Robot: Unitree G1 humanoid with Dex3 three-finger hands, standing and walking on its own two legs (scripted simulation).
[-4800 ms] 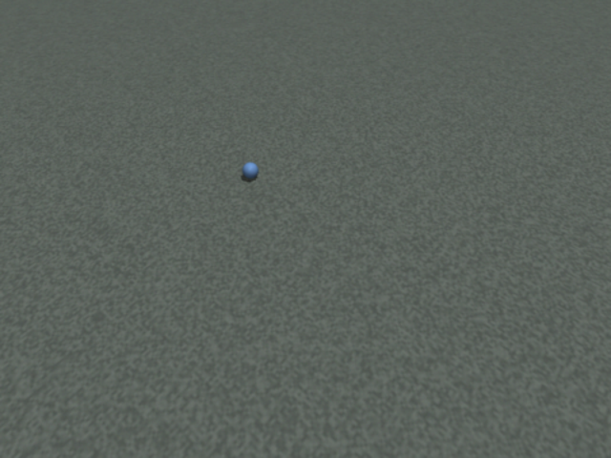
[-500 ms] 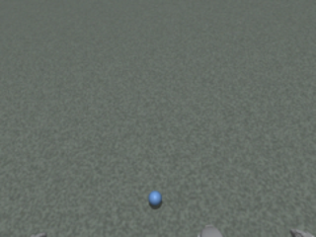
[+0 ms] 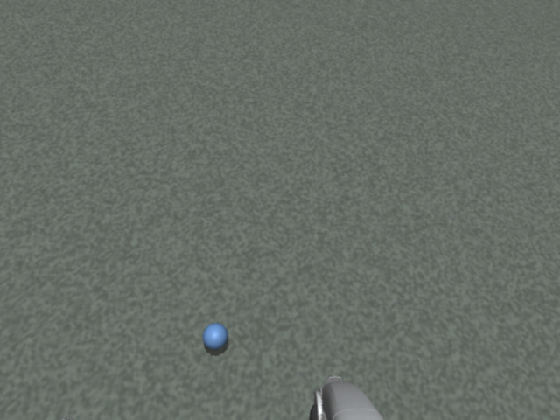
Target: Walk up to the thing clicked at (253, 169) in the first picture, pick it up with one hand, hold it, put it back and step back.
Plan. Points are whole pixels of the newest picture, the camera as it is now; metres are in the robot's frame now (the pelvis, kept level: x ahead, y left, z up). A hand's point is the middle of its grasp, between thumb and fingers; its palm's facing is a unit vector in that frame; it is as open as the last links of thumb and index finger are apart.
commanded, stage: walk up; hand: left
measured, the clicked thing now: (215, 336) +0.38 +0.17 -0.69
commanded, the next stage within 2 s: none
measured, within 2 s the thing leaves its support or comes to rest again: neither
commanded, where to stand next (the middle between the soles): +0.06 -0.02 m, yaw +3 degrees
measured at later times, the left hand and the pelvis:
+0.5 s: hand (127, 391) +0.18 +0.22 -0.12, palm faces -0.01 -0.90 -0.43, open 7.4 cm; pelvis +0.05 -0.05 +0.02, yaw +0 degrees
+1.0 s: hand out of the picture +0.02 +0.24 -0.08, palm faces +0.09 -0.85 -0.51, open 7.4 cm; pelvis -0.01 -0.06 +0.03, yaw +6 degrees
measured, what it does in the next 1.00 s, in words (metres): steps on the spot: left foot, then right foot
